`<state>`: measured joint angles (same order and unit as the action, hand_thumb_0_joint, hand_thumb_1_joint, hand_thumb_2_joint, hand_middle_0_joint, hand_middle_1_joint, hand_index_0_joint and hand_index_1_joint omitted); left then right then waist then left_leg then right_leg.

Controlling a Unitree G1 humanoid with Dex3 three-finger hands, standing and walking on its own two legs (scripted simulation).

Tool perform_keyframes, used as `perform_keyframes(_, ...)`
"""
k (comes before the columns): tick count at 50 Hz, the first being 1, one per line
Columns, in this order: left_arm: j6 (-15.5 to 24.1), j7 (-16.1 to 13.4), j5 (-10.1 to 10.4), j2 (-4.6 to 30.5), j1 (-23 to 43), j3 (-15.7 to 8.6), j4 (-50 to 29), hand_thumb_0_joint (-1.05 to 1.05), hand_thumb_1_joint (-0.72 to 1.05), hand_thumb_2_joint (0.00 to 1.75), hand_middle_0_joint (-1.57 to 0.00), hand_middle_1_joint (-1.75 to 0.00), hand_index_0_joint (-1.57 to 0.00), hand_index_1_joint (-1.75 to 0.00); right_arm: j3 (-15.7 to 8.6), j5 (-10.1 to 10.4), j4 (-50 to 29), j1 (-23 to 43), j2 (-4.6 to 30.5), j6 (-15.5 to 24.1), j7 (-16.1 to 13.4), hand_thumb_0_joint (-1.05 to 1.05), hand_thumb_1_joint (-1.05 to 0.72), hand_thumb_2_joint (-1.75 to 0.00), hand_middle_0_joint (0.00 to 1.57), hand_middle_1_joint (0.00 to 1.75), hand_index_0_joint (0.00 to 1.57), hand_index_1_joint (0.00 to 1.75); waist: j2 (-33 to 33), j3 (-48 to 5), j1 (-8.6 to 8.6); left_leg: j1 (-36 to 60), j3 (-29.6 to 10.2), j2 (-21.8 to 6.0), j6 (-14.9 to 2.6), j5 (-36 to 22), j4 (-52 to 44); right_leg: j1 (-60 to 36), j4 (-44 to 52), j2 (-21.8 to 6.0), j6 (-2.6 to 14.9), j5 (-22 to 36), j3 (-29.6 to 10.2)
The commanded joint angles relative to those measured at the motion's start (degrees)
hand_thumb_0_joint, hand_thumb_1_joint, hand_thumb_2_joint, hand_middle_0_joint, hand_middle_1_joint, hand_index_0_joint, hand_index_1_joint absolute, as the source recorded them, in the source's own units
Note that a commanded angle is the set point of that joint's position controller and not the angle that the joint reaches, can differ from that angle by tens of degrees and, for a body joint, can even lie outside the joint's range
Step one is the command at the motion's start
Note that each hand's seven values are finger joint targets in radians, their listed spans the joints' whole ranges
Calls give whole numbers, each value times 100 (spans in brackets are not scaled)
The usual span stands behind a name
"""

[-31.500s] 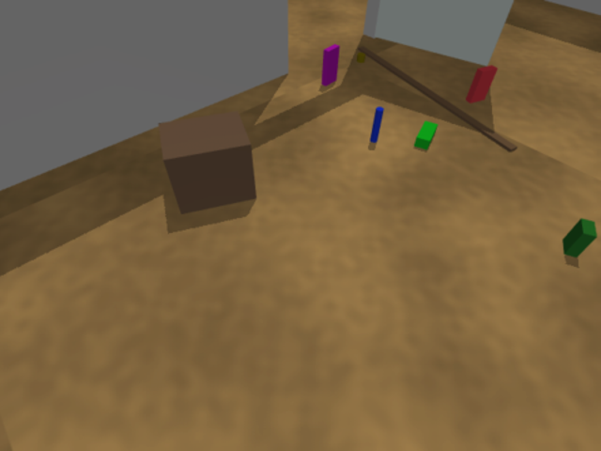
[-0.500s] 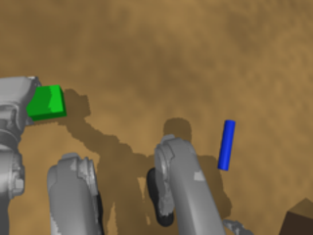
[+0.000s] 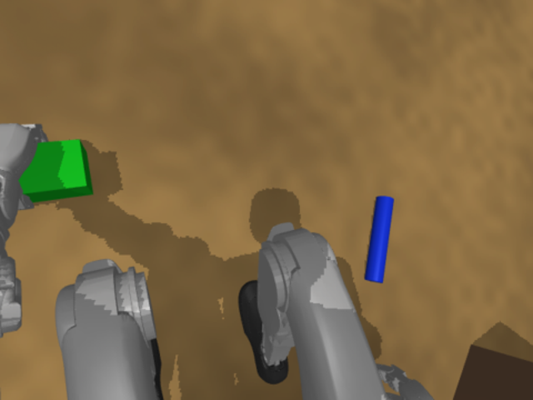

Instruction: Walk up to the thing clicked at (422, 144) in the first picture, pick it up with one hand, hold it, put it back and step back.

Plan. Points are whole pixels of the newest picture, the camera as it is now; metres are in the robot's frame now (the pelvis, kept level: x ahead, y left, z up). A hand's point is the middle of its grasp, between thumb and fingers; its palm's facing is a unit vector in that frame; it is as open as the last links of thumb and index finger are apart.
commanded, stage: rest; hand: left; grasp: from above
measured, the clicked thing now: (18, 175) +0.46 +0.28 -0.25
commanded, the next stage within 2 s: open in 0.84 s
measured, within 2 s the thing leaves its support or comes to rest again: rests again in 0.44 s
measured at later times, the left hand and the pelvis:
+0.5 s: hand (34, 172) +0.47 +0.26 -0.27, palm faces -0.49 -0.08 -0.87, open 10.5 cm; pelvis +0.00 +0.00 -0.02, yaw -3 degrees
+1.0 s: hand (33, 173) +0.47 +0.27 -0.27, palm faces -0.48 -0.09 -0.87, open 10.5 cm; pelvis +0.00 +0.00 -0.02, yaw -4 degrees
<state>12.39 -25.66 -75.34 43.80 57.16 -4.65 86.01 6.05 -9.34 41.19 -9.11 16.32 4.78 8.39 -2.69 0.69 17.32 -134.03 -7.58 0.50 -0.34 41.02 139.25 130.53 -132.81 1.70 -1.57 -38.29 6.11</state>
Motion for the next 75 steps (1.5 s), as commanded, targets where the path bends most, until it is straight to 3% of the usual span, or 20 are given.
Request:
perform_keyframes(1,28,-538,93,1550,2170,-283,-1063,0,75,97,-110,-75,-109,-76,-509,2,53,-1282,1567,-7,-54,0,-90,-90,20,30,20,30,2787,-4417,25,3513,367,-12,3,-1581,-1455,-1877,947,143,405,1600,442)
perform_keyframes(11,-117,-682,75,1476,2341,-108,-171,0,65,94,-100,-73,-100,-73,-260,-110,72,-1337,1648,178,75,0,-89,-89,20,30,20,30,2436,-3842,393,2957,312,-33,-85,-1397,-1114,-1852,885,187,357,1535,541)
perform_keyframes(15,-82,-693,110,1852,2188,-235,-161,0,66,91,-100,-74,-101,-74,-143,-126,14,-1358,1710,261,98,0,-89,-89,20,30,20,30,2365,-3963,312,2767,345,-37,-117,-1441,-1030,-2278,939,220,324,1600,518)
perform_keyframes(17,-33,-669,96,1797,2275,-192,-96,0,70,90,-103,-74,-104,-73,-103,-172,-7,-1331,1797,329,119,0,-89,-89,20,30,20,30,2435,-3735,451,2854,295,-55,-66,-1461,-951,-2038,874,221,374,1539,606)
perform_keyframes(21,69,-747,29,2305,2087,-515,-593,0,72,92,-106,-73,-106,-73,-59,-182,-167,-1248,1870,369,147,0,-89,-89,20,30,20,30,2857,-4225,235,3223,254,-72,6,-1902,-974,-2434,770,240,392,1878,628)
perform_keyframes(23,45,-791,42,1879,1983,-245,-112,0,79,92,-108,-77,-110,-75,-13,-230,-43,-1231,1829,384,218,0,-89,-89,20,30,20,30,2770,-3933,457,3198,213,-110,20,-1866,-885,-2213,695,278,382,1908,694)
perform_keyframes(28,43,-980,33,2326,2120,-437,-401,0,75,94,-108,-72,-108,-72,49,-239,-45,-1237,1947,426,266,0,-89,-89,20,30,20,30,2943,-3976,383,3154,211,-105,-4,-1900,-869,-2347,745,289,373,1975,699)
perform_keyframes(31,-21,-1015,-1,2060,2159,-184,156,0,74,90,-106,-71,-107,-71,120,-270,-30,-1223,1955,468,321,0,-89,-89,20,30,20,30,2529,-3453,627,2704,217,-120,-82,-1554,-733,-2227,821,309,330,1808,699)
perform_keyframes(33,-19,-1041,63,2134,2041,-217,184,0,71,90,-104,-72,-105,-71,128,-246,-23,-1180,1978,500,317,0,-89,-89,20,30,20,30,2569,-3430,496,2705,177,-122,-72,-1514,-825,-2199,840,313,345,1726,715)
perform_keyframes(39,31,-1027,72,2056,2315,-34,421,0,72,87,-103,-75,-104,-73,197,-270,-53,-1141,2056,613,376,0,-89,-90,20,30,20,30,2533,-3271,734,2799,32,-163,-50,-1340,-850,-2069,761,317,329,1603,816)
perform_keyframes(44,36,-1113,87,2212,2139,-31,534,0,68,84,-101,-71,-102,-70,288,-254,-75,-1067,2031,635,347,0,-90,-90,20,30,20,30,2466,-3378,598,2705,96,-161,-83,-1405,-845,-2394,905,358,295,1696,758)
perform_keyframes(45,29,-1096,70,2013,2197,100,740,0,69,84,-101,-72,-103,-71,312,-272,-60,-1074,2021,660,367,0,-90,-90,20,30,20,30,2454,-3163,757,2683,76,-173,-79,-1325,-804,-2258,849,363,299,1650,779)
perform_keyframes(49,69,-1110,65,2113,2313,98,659,0,50,81,-83,-73,-84,-72,349,-283,-134,-1005,2093,696,390,0,-89,-89,20,30,20,30,2481,-3097,780,2728,-9,-195,-60,-1316,-842,-2201,823,359,296,1640,836)
perform_keyframes(51,58,-1151,2,2465,2292,-179,631,0,34,77,-67,-70,-68,-69,308,-281,-196,-1004,2206,700,380,0,-88,-89,20,30,20,30,2588,-3066,760,2804,-65,-200,-22,-1367,-932,-2141,782,323,309,1628,858)
perform_keyframes(52,56,-1119,32,2182,2296,42,704,0,26,72,-61,-70,-62,-69,376,-273,-258,-902,2109,717,401,0,-89,-89,20,30,20,30,2641,-3024,769,2780,-70,-200,-17,-1308,-952,-2090,748,339,325,1585,857)
perform_keyframes(54,66,-1147,8,2206,2323,1,748,0,10,70,-52,-72,-54,-70,363,-316,-257,-863,2139,743,420,0,-89,-89,20,30,20,30,2517,-2852,813,2650,-84,-210,-31,-1095,-935,-2049,786,345,311,1451,867)
perform_keyframes(55,84,-1181,-20,2499,2265,-228,726,0,2,70,-48,-73,-50,-71,346,-323,-250,-950,2205,738,411,0,-89,-89,20,30,20,30,2460,-2902,807,2634,-73,-201,-46,-1106,-953,-2136,850,340,297,1441,887)
perform_keyframes(59,129,-1162,-39,2257,2413,16,560,0,-11,74,-39,-76,-41,-75,392,-339,-314,-841,2133,786,446,0,-89,-90,20,30,20,30,2646,-2961,853,2742,-53,-221,-35,-1098,-910,-2157,815,363,304,1469,845)
perform_keyframes(60,161,-1224,-27,2489,2465,-109,370,0,-16,75,-36,-77,-37,-75,380,-331,-270,-867,2158,783,435,0,-89,-90,20,30,20,30,2621,-3157,785,2751,-57,-229,-42,-1172,-902,-2334,867,395,303,1546,837)
perform_keyframes(75,-86,-1171,183,2310,2385,71,447,0,-43,92,-13,-95,-14,-94,393,-280,-153,-976,2186,810,509,0,-89,-90,20,30,20,30,2820,-3224,776,3008,-135,-252,3,-1433,-953,-2199,829,377,305,1740,898)
